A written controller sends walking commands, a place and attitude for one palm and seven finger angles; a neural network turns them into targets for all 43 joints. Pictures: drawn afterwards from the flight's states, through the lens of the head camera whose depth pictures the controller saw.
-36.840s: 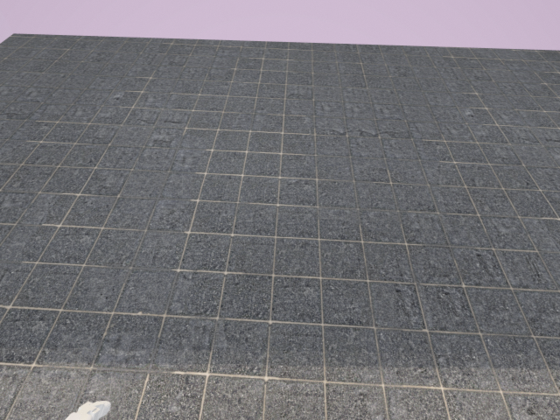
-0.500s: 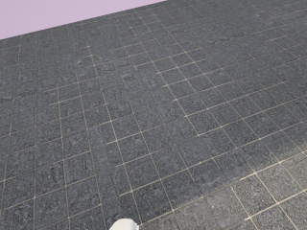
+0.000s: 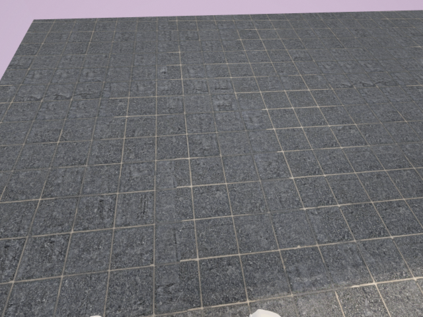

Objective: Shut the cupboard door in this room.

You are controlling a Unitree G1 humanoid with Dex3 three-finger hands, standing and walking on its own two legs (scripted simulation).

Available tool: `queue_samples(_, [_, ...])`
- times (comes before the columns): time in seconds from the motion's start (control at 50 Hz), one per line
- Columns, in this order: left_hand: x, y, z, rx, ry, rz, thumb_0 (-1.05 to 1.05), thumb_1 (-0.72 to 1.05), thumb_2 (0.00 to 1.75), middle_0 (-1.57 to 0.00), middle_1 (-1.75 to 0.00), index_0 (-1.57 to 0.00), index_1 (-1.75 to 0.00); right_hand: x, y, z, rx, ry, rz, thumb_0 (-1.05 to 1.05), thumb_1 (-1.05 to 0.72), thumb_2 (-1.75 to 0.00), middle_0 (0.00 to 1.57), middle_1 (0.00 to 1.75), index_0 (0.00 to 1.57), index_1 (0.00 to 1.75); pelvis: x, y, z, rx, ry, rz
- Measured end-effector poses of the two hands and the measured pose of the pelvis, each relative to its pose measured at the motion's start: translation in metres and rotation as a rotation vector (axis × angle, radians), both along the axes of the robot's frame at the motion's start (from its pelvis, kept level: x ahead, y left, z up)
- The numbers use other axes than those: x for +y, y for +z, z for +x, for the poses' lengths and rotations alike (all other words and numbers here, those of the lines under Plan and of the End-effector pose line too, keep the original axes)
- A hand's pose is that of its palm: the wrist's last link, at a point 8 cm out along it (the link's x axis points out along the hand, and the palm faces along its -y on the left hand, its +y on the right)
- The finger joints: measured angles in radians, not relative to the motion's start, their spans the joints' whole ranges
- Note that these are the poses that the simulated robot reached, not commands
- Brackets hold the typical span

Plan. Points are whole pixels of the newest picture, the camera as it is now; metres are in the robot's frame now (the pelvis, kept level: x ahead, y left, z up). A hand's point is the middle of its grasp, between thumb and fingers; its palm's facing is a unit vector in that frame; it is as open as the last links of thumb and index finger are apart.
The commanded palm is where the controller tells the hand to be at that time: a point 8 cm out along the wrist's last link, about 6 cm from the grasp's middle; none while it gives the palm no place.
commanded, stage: turn or walk to find it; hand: left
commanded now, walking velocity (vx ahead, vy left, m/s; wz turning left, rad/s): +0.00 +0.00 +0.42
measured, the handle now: out of the picture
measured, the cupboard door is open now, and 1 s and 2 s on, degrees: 100 100 100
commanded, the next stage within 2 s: none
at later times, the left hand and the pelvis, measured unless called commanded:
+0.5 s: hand out of the picture +0.00 +0.15 -0.16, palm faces +0.26 -0.93 -0.26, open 7.4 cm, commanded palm none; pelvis +0.00 -0.05 +0.00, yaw +14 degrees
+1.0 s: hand out of the picture -0.03 +0.20 -0.16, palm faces +0.45 -0.86 -0.25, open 7.4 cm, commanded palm none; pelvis -0.02 -0.03 +0.00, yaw +26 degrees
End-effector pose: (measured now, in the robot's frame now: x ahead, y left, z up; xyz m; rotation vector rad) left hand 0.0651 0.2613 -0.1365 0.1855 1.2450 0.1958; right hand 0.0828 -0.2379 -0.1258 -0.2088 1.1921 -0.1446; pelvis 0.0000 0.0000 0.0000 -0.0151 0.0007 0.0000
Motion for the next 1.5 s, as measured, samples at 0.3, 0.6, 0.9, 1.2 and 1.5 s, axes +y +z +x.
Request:
queue_samples(0.3, [-0.061,0.022,-0.005,-0.098,0.073,0.048,0.01,0.91,0.90,-0.20,-0.30,-0.20,-0.29,-0.053,-0.035,-0.018,0.153,0.046,0.059,0.01,-0.91,-0.90,0.20,0.30,0.20,0.30,-0.048,-0.004,0.000,-0.007,0.155,0.052])
queue_samples(0.6, [-0.048,-0.007,-0.134,0.081,0.323,-0.012,0.01,0.90,0.90,-0.21,-0.30,-0.20,-0.30,-0.012,-0.014,0.056,0.064,0.292,-0.010,0.01,-0.91,-0.90,0.20,0.30,0.19,0.30,-0.032,-0.008,-0.011,-0.001,0.305,0.033])
queue_samples(0.9, [-0.017,-0.003,-0.149,0.031,0.433,-0.013,0.01,0.91,0.90,-0.20,-0.30,-0.20,-0.29,0.041,0.004,0.074,-0.024,0.425,-0.002,0.01,-0.90,-0.90,0.20,0.30,0.20,0.30,-0.015,0.001,-0.022,-0.007,0.411,0.000])
queue_samples(1.2, [-0.073,0.020,-0.119,-0.079,0.482,0.063,0.01,0.91,0.90,-0.20,-0.30,-0.20,-0.29,-0.020,-0.035,0.063,0.157,0.446,0.033,0.01,-0.91,-0.90,0.20,0.30,0.20,0.30,-0.062,-0.006,-0.008,0.005,0.552,0.049])
queue_samples(1.5, [-0.110,-0.003,-0.224,0.058,0.713,-0.018,0.01,0.91,0.90,-0.21,-0.30,-0.20,-0.30,0.032,-0.017,0.112,0.096,0.677,-0.026,0.01,-0.91,-0.90,0.20,0.30,0.19,0.30,-0.056,-0.006,-0.020,0.014,0.707,0.039])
